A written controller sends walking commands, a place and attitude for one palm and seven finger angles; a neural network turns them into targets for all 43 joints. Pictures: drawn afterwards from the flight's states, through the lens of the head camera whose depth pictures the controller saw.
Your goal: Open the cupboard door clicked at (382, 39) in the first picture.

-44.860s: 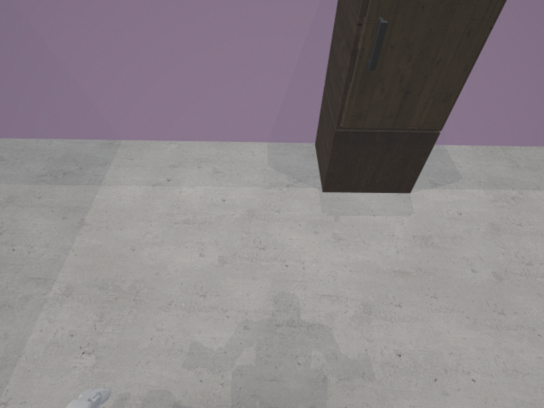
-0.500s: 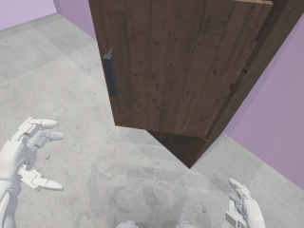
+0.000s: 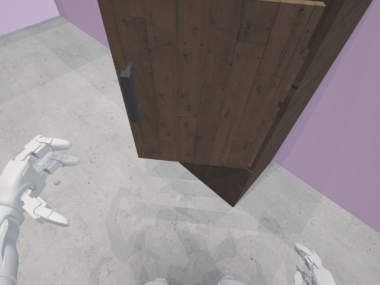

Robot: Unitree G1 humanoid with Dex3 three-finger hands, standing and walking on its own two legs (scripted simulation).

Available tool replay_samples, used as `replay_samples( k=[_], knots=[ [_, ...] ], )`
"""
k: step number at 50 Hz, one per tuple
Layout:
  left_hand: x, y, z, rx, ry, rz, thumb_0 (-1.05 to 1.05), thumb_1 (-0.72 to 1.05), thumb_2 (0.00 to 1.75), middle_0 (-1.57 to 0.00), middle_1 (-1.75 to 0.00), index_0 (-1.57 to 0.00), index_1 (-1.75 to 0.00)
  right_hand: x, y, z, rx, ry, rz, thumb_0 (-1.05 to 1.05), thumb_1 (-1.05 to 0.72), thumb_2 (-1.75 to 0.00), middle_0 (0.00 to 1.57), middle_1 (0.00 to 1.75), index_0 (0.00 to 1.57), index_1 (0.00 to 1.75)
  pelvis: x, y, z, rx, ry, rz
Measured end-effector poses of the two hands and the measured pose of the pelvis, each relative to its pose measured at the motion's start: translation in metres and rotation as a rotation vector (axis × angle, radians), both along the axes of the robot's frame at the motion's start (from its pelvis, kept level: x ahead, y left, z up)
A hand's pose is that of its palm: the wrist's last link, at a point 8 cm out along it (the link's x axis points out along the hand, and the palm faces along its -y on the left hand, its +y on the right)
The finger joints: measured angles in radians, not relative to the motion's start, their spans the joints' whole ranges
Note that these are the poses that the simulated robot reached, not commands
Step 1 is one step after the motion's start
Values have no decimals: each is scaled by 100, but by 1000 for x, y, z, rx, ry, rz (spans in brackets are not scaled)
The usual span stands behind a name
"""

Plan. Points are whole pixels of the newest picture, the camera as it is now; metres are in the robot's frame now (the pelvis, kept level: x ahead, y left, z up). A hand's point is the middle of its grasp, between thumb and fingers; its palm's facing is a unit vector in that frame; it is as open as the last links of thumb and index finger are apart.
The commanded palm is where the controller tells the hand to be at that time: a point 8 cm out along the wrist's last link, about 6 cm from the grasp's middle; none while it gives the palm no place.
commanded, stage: raise the hand with hooked fingers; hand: left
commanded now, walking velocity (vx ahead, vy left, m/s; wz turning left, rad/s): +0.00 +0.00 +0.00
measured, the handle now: (133, 94) +0.55 +0.18 +0.05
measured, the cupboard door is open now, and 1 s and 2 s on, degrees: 37 37 37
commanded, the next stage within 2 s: move the hooked fingers beside the handle in 0.28 s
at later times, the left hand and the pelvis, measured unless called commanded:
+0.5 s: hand (60, 180) +0.29 +0.26 +0.07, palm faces -0.02 -1.00 -0.04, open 14.0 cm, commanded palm +0.28 +0.31 +0.07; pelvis +0.00 -0.01 +0.00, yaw +1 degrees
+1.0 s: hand (77, 148) +0.37 +0.26 +0.07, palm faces -0.04 -1.00 -0.04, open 14.0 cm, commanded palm +0.35 +0.30 +0.07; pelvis +0.01 -0.01 +0.00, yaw +0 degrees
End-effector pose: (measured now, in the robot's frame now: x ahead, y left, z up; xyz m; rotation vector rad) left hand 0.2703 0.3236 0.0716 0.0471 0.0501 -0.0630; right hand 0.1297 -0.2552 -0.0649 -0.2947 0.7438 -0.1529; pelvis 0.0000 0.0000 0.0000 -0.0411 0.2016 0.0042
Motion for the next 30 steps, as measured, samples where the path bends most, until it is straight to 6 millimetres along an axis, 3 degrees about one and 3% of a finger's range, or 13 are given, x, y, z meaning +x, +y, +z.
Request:
replay_samples(
  k=[22,30],
  knots=[
    [-3,-2,-1,-7,-4,50,-1,-50,30,-30,-120,-30,-120,22,3,-3,27,-32,36,1,-90,-90,21,30,21,30,0,-11,-1,4,1,14],
    [26,-9,-3,-11,-20,30,-1,-50,30,-30,-120,-30,-120,15,-5,-10,-3,18,27,1,-90,-90,21,30,21,30,-2,-14,-4,3,12,20]
  ],
)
